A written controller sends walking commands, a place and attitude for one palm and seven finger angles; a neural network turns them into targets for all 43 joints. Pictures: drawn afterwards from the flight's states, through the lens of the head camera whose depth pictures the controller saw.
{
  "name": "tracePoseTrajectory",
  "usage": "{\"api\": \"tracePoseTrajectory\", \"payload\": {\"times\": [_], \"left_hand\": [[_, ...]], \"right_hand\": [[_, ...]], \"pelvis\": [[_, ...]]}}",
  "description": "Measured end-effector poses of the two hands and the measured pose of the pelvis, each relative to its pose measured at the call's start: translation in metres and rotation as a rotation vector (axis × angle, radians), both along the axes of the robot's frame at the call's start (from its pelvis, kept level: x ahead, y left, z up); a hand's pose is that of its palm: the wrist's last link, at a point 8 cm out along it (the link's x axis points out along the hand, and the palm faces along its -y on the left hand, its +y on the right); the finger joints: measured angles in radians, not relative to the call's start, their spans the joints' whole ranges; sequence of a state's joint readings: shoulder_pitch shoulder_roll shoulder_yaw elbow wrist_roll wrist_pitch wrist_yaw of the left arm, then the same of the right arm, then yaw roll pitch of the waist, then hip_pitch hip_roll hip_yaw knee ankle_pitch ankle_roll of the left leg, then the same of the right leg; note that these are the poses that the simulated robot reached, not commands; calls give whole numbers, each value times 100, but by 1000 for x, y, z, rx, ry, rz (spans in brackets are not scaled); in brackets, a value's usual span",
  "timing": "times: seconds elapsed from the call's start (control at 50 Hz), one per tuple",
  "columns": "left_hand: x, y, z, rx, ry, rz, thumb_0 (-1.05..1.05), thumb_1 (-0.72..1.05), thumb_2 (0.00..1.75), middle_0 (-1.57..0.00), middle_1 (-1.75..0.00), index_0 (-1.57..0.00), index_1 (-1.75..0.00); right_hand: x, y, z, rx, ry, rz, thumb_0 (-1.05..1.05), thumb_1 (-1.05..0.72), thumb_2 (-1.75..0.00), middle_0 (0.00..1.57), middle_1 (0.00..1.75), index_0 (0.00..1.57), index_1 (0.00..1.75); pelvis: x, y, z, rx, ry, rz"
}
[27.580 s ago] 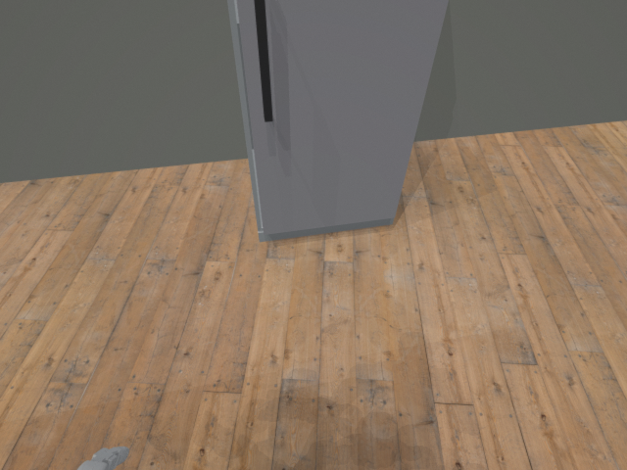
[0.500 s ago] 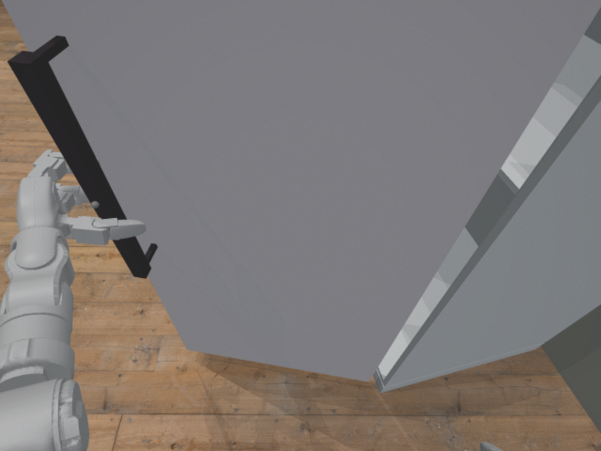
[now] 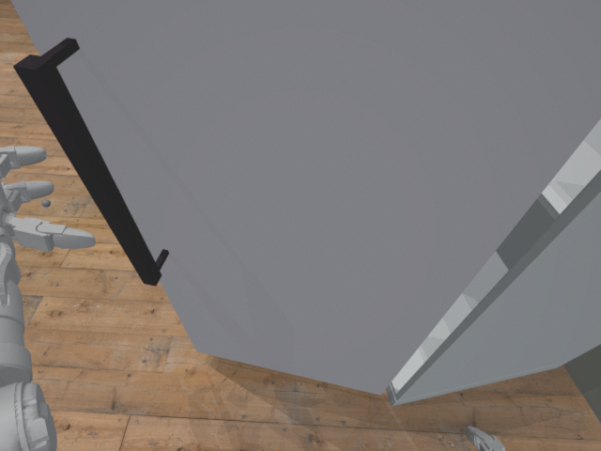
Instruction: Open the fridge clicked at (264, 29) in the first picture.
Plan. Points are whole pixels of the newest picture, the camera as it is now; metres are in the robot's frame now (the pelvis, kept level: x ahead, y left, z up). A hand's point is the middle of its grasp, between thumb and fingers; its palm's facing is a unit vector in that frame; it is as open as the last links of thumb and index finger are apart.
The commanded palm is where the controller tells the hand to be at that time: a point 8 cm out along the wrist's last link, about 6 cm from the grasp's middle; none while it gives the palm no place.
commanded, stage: slip the hand off the handle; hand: left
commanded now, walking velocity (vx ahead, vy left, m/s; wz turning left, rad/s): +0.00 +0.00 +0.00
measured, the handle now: (120, 193) +0.43 +0.28 +0.09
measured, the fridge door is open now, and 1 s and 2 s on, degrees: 66 66 66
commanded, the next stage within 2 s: draw the hand back to the body in 1.48 s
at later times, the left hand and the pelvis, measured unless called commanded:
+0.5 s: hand (18, 206) +0.37 +0.37 +0.13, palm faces +0.36 -0.89 -0.26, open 14.7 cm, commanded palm +0.32 +0.40 +0.13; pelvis -0.03 +0.00 -0.01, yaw +0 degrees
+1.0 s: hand out of the picture +0.28 +0.37 +0.11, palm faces +0.40 -0.89 -0.23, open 14.7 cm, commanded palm +0.23 +0.40 +0.13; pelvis -0.01 +0.01 +0.00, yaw +1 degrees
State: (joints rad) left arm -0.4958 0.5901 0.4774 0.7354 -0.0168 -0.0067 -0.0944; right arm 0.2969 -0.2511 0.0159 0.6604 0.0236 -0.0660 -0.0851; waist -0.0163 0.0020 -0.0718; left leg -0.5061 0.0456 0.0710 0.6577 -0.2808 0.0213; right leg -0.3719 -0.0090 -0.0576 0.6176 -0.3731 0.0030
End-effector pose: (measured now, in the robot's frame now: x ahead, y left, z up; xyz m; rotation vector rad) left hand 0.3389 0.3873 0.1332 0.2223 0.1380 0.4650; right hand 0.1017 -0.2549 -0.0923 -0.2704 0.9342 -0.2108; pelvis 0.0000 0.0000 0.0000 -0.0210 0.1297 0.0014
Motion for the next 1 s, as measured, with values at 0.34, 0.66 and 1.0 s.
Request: {"api": "tracePoseTrajectory", "payload": {"times": [0.34, 0.66, 1.0], "left_hand": [[-3, 16, 0, -19, -31, -45, -1, -55, 20, -25, -115, -25, -115], [-33, 23, -16, -28, -12, -72, -1, -55, 20, -25, -115, -25, -115], [-95, 26, -7, -10, -4, -36, -1, -55, 20, -25, -115, -25, -115]], "right_hand": [[-60, -23, -4, -79, 110, -58, 1, -91, -90, 20, 30, 21, 30], [-68, -7, -9, -41, 113, -68, 1, -90, -90, 20, 30, 21, 30], [38, 21, 16, 4, -191, 61, 1, -90, -90, 20, 30, 21, 30]], "pelvis": [[-22, -4, -6, -15, 18, 14], [-24, 6, -6, -16, 21, -3], [-9, 8, -1, -12, -32, 20]]}}
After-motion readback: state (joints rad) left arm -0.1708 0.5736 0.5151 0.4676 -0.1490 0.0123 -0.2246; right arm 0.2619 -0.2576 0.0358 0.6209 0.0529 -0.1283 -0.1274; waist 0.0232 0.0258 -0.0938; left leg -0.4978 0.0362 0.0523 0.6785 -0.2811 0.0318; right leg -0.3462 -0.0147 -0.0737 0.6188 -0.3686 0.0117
